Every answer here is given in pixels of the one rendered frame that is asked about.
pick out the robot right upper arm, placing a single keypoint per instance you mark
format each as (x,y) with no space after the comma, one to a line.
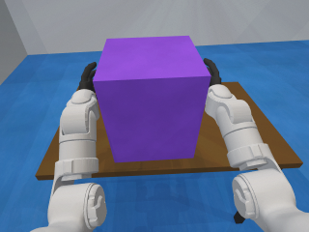
(266,197)

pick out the left robot forearm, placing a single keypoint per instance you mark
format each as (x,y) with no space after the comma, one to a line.
(77,138)

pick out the robot left upper arm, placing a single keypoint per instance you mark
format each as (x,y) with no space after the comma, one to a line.
(76,208)

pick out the robot right hand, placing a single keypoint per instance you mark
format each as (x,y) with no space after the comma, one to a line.
(215,78)

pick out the right robot forearm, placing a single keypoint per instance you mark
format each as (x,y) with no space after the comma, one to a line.
(245,146)

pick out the robot left hand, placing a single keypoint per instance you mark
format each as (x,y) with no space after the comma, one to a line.
(86,82)

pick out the carton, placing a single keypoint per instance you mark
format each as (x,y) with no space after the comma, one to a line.
(151,93)

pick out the table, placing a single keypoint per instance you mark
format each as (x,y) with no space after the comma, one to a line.
(210,152)

